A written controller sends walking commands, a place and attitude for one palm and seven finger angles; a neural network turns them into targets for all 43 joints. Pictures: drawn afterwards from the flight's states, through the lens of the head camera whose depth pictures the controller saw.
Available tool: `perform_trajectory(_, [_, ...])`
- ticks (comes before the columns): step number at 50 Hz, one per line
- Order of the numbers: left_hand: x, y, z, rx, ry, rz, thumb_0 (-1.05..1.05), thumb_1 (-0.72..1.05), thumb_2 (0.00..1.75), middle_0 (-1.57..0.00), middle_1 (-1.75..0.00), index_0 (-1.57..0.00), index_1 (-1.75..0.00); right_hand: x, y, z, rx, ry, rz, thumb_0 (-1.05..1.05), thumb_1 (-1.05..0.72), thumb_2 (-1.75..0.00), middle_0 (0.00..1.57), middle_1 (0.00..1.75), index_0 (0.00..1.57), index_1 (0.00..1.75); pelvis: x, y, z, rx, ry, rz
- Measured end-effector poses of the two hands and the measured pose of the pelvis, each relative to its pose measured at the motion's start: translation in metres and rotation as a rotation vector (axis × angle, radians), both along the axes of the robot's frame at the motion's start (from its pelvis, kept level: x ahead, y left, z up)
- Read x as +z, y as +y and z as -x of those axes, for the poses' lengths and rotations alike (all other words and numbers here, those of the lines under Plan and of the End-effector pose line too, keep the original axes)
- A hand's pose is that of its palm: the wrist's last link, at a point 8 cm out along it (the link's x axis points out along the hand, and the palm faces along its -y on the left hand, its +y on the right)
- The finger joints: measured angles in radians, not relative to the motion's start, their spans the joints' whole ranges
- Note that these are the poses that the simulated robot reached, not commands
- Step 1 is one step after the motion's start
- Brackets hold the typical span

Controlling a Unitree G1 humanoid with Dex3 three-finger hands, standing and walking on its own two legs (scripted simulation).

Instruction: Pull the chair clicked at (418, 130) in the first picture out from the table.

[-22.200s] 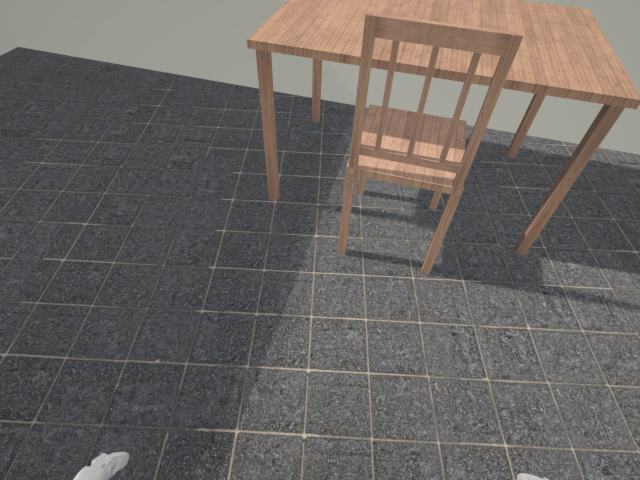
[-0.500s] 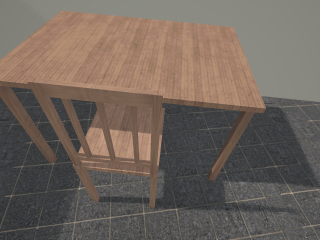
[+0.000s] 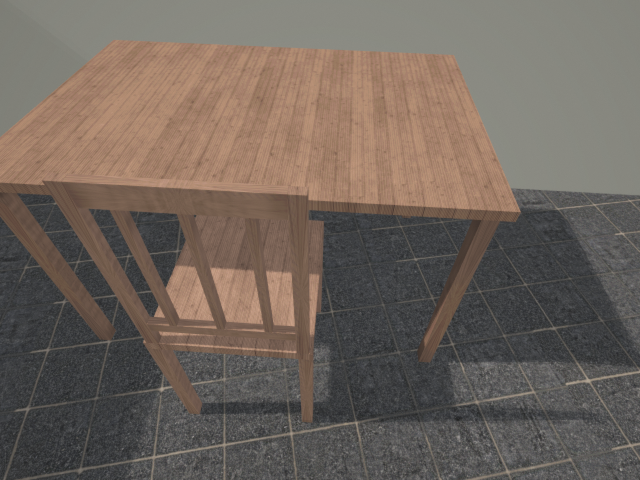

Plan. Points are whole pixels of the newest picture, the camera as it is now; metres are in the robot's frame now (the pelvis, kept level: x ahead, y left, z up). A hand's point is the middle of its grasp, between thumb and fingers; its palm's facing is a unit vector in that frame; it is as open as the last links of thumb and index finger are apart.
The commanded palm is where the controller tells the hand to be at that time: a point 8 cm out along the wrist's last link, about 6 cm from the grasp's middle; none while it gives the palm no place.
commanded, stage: look again from close up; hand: left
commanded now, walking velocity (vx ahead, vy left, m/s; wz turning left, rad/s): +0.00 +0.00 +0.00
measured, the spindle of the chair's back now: (206, 277) +0.45 +0.23 -0.08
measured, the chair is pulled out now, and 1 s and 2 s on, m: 0.00 0.00 0.00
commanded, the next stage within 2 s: none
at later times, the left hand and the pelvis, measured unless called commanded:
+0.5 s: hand out of the picture -0.01 +0.12 -0.18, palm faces +0.03 -0.99 -0.15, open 7.3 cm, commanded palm none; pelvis +0.01 -0.03 +0.00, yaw +0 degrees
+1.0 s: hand out of the picture +0.00 +0.12 -0.17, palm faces +0.03 -0.99 -0.17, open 7.3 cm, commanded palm none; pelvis +0.02 -0.03 +0.00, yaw +0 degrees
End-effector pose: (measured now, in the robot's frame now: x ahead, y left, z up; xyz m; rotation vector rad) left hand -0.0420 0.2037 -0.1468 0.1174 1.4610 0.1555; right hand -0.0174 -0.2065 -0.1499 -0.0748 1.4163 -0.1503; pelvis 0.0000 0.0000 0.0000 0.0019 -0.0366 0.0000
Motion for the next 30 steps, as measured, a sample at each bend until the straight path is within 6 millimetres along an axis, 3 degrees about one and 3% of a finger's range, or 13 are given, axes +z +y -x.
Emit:
perform_trajectory(17, [0.0, -0.028, -0.014, -0.008, -0.015, 0.023, 0.01, 0.91, 0.9, -0.2, -0.3, -0.2, -0.3, 0.002, -0.02, 0.001, -0.012, 0.016, 0.002, 0.0, -0.9, -0.9, 0.2, 0.3, 0.2, 0.3, 0.001, -0.021, -0.007, -0.007, 0.008, 0.001])
perform_trajectory(30, [0.001, -0.033, -0.032, -0.016, -0.051, 0.016, 0.01, 0.91, 0.9, -0.2, -0.3, -0.2, -0.3, 0.001, -0.023, -0.001, -0.01, 0.018, -0.009, 0.0, -0.9, -0.9, 0.2, 0.3, 0.2, 0.3, 0.002, -0.028, -0.012, -0.007, 0.006, 0.0])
